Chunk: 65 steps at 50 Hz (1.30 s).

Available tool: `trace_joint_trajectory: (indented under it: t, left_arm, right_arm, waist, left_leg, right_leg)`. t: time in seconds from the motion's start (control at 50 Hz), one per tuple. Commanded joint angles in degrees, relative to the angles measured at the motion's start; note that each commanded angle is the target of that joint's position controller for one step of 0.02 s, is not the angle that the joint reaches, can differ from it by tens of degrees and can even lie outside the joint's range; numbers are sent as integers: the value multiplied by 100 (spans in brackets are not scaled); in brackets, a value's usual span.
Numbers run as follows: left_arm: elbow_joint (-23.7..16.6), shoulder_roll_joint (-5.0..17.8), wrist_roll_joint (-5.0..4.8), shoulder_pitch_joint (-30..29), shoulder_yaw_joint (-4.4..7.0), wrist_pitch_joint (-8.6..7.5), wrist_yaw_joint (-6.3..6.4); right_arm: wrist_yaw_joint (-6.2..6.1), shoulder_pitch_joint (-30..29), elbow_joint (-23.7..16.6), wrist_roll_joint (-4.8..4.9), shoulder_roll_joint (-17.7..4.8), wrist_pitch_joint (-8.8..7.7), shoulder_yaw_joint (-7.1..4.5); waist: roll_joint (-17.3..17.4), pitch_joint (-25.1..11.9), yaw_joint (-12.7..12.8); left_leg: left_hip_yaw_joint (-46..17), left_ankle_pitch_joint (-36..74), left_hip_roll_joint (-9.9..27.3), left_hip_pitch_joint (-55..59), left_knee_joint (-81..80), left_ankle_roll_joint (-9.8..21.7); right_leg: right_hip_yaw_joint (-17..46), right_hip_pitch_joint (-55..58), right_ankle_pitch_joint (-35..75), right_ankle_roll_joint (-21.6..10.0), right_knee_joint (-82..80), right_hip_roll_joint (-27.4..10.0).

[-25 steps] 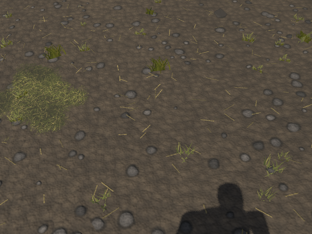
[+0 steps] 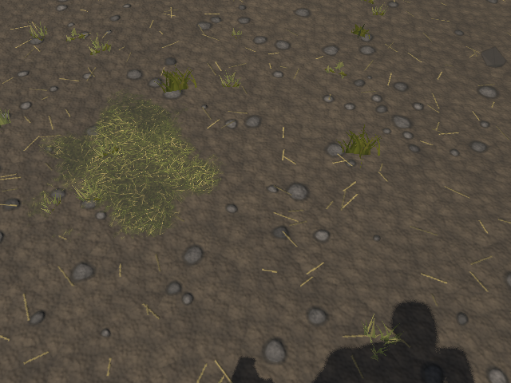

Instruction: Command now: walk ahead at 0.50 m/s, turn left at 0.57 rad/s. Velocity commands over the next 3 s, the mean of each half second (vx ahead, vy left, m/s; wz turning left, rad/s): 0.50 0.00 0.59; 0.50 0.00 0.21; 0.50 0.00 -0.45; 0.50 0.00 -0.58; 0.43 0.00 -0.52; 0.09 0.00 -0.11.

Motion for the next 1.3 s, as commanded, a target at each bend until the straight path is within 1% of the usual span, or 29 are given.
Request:
trace_joint_trajectory:
  t: [0.02, 0.08, 0.14, 0.2, 0.24, 0.26, 0.28, 0.3, 0.32, 0.34, 0.36, 0.4, 0.44, 0.58, 0.7, 0.74, 0.78, 0.8, 0.82, 0.84, 0.86, 0.88, 0.9, 0.94, 1.06, 1.14, 1.22, 1.28, 1.3]
  left_arm:
    - [-382, 391, 95, -25, 98, 65, 44]
    - [-574, 244, 64, -667, 22, 40, -5]
    - [-781, 340, -32, -1083, 26, 2, -69]
    - [-886, 579, -58, -1106, 95, -85, -143]
    - [-802, 696, -61, -651, 160, -162, -159]
    - [-674, 861, -1, -73, 244, -196, -133]
    - [-588, 1183, 101, 848, 334, -208, -87]
    - [-380, 1605, 156, 1463, 445, -124, -94]
    - [-445, 1095, 4, 1397, 336, -84, -118]
    - [-543, 710, -22, 1133, 231, -30, -88]
    - [-585, 621, 30, 828, 178, 28, -76]
    - [-532, 450, 99, 529, 104, 59, -64]
    - [-458, 459, 48, 513, 122, 20, -75]
    - [-233, 854, 13, 715, 249, 44, -37]
    - [65, 1141, -173, 1237, 293, 204, -82]
    - [133, 1286, -226, 1207, 315, 275, -61]
    - [163, 1130, -189, 1221, 220, 313, -10]
    - [-30, 680, -10, 1308, 42, 262, -26]
    - [-64, 268, -47, 1748, -124, 123, -93]
    - [-73, 844, -277, 1185, 41, 57, -133]
    - [-225, 890, -359, 806, 60, 37, -144]
    - [-205, 811, -254, 708, 52, 53, -110]
    - [-165, 812, -172, 761, 89, 117, -100]
    - [-26, 630, -202, 1122, 85, 307, -104]
    - [-197, 390, -149, 570, 71, 405, -104]
    - [-453, 201, -105, -155, -28, 366, -251]
    - [-820, 200, -107, -660, -63, 361, -401]
    - [-957, 429, -124, -358, 48, 387, -466]
    - [-880, 616, -140, 158, 149, 404, -453]
  right_arm:
    - [-133, -177, -508, 23, -962, -116, -215]
    - [-182, 69, -491, 63, -981, -57, -226]
    - [-174, 360, -418, 81, -967, -19, -222]
    - [-208, 468, -415, 86, -907, 33, -205]
    - [-233, 335, -493, 66, -892, 72, -196]
    - [-225, 232, -574, 48, -737, 64, -138]
    - [-199, 140, -724, -27, -440, 35, -18]
    - [-193, 1019, -866, 134, -106, -21, 85]
    - [-205, 1045, -740, 199, -696, -23, 11]
    - [-200, 437, -803, 164, -1043, 16, -82]
    - [-206, 89, -887, 94, -1014, 50, -88]
    - [-151, -78, -1003, 60, -827, 81, -109]
    - [-117, -3, -1050, 129, -592, 152, -70]
    - [-10, -776, -1335, 69, -385, 160, 39]
    - [152, -1643, -1645, 80, -361, 78, 104]
    - [169, -1396, -1636, 28, -556, 68, 16]
    - [100, 167, -1162, 3, -1053, 85, -269]
    - [-22, 1051, -1026, -67, -1595, 121, -407]
    - [-20, 981, -1059, -70, -1829, 86, -361]
    - [21, 931, -1056, -75, -1311, 24, -222]
    - [29, 673, -980, -65, -1137, -18, -156]
    - [37, 293, -951, -48, -947, -46, -98]
    - [56, -11, -957, -68, -750, -79, -46]
    - [54, -285, -912, -112, -605, -194, -30]
    - [-106, -163, -576, -191, -689, -322, -78]
    - [-178, 25, -415, -132, -854, -284, -119]
    - [-215, 317, -211, -29, -997, -117, -185]
    - [-288, 163, -238, 19, -1240, 28, -245]
    - [-313, 100, -256, 28, -1311, 81, -256]
  waist:
    - [206, -334, 207]
    - [442, -262, -75]
    - [608, -251, -272]
    - [719, -298, -215]
    - [894, -406, 84]
    - [861, -756, 379]
    - [369, -1519, 789]
    - [-1627, -2314, 443]
    - [-1342, -2060, 537]
    - [-730, -1280, 697]
    - [-310, -813, 605]
    - [-393, -337, 326]
    - [-538, -262, 229]
    - [-268, -133, 396]
    - [-311, 226, 594]
    - [-469, 23, 306]
    - [-352, -933, -527]
    - [590, -1734, -770]
    - [1531, -2531, -348]
    - [807, -2185, -628]
    - [781, -1345, -521]
    - [501, -974, -281]
    - [617, -689, -69]
    - [731, -591, 217]
    - [423, -92, 172]
    - [324, 194, -121]
    - [310, 353, -284]
    - [610, -74, 33]
    - [695, -392, 336]
  left_leg:
    - [-1395, 1747, 1443, 38, -1003, 1069]
    - [-1110, 1244, 1099, -150, -859, 736]
    - [-1425, 757, 1208, 43, -659, 599]
    - [-1985, 522, 1432, 638, -136, 521]
    - [-2195, 786, 1401, 743, 304, 402]
    - [-2038, 1120, 1130, 549, 921, 229]
    - [-1571, 559, 784, -187, 2455, -7]
    - [-854, -2224, 14, -2260, 4337, -409]
    - [-977, -2436, 475, -3071, 5194, -471]
    - [-885, -1895, 691, -3310, 5448, -513]
    - [-673, -1459, 897, -3139, 5372, -540]
    - [-633, -1020, 1216, -2717, 4917, -525]
    - [-487, -931, 1337, -2536, 4614, -544]
    - [-237, 611, 1389, -2621, 2810, -648]
    - [218, 332, 1067, -2175, 1366, -382]
    - [436, -134, 804, -1559, 1054, -166]
    - [560, 426, 463, 960, 698, 130]
    - [-1295, 545, 1824, 2981, 832, 640]
    - [-3868, -42, 3018, 3796, 11, 1402]
    - [-3543, -143, 2922, 3450, -205, 1163]
    - [-2529, 330, 2722, 2685, -265, 937]
    - [-1914, 622, 2465, 1935, -380, 762]
    - [-1437, 843, 2268, 1316, -591, 665]
    - [-943, 835, 2139, 678, -1054, 624]
    - [272, 1386, 2016, 763, -1478, 436]
    - [814, 1409, 2049, 1035, -1572, 277]
    - [1039, 2088, 2315, 1929, -1154, 197]
    - [1266, 4691, 2331, 2226, -152, -4]
    - [1329, 5451, 2267, 2171, 607, -87]
  right_leg:
    - [-100, -168, 819, 218, -1020, 0]
    - [-186, 226, 2069, 214, -2470, 333]
    - [-139, 452, 2426, 159, -3105, 532]
    - [25, 517, 1891, 4, -3488, 588]
    - [-66, 1120, 1551, -183, -3732, 644]
    - [-26, 2048, 1617, -367, -3795, 513]
    - [815, 3540, 1441, -749, -3633, -413]
    - [3462, 5513, 394, -1721, -4070, -1768]
    - [4167, 5453, -926, -1688, -4382, -1912]
    - [3265, 4750, -1004, -1406, -4483, -1657]
    - [2492, 3966, -373, -1230, -4574, -1411]
    - [1508, 2924, 560, -1111, -4869, -1006]
    - [927, 2609, 934, -1147, -5146, -885]
    - [-468, 2836, 2080, -1128, -5373, -833]
    - [-764, 3396, 2326, -1023, -5216, -1074]
    - [-902, 3648, 3859, -921, -4613, -1130]
    - [-1365, 2891, 4727, -593, -2640, -734]
    - [-1445, 1068, 2480, -277, -552, -320]
    - [-485, -376, -1635, -123, 1003, 549]
    - [166, -923, -1506, -183, 1487, 341]
    - [80, -1182, -1038, -243, 1371, 139]
    - [47, -993, -551, -239, 996, -93]
    - [70, -714, -205, -206, 715, -231]
    - [140, -189, 283, -132, 564, -311]
    - [359, -799, 1827, 13, -735, -121]
    - [-112, -691, 2545, -103, -1958, -7]
    - [-440, -1001, 1899, -338, -2505, 93]
    - [-947, -174, 998, -658, -2562, 565]
    - [-1077, 510, 762, -805, -2570, 806]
